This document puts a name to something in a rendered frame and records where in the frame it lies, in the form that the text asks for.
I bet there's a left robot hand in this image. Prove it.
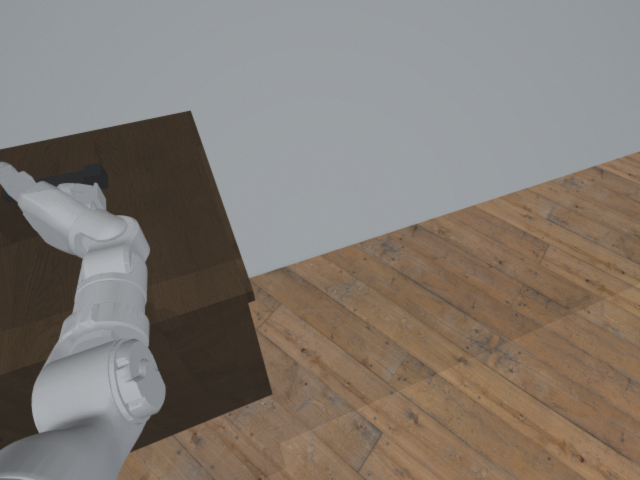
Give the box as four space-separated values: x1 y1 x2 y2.
0 162 106 255

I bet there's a counter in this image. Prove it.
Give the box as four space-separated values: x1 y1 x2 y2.
0 111 272 452

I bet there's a tap lever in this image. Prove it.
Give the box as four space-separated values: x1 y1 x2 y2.
3 162 108 203

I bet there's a left robot upper arm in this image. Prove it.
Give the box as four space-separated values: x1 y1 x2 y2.
0 338 166 480

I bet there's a robot left forearm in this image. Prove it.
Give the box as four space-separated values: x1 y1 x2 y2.
32 209 150 433

